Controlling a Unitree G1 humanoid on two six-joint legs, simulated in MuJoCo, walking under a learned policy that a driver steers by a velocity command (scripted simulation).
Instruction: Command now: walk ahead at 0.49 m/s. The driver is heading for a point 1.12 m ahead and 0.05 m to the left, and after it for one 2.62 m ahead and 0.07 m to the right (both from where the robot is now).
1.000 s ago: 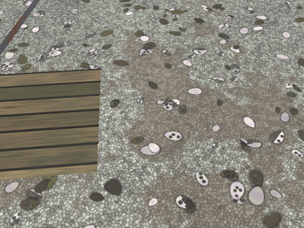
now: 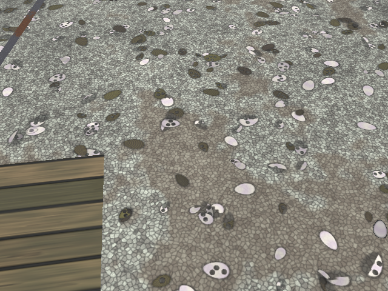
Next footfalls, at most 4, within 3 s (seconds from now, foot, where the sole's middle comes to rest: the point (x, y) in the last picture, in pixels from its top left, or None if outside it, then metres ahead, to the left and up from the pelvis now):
0.30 right None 0.34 -0.17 -0.78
0.86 left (176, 255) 0.65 0.07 -0.78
1.42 right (231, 183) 0.97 -0.16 -0.78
1.94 left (176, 145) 1.19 0.08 -0.78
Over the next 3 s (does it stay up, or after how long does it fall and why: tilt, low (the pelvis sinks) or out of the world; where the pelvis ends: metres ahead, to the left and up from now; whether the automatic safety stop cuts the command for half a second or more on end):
stays up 1.16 -0.09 -0.02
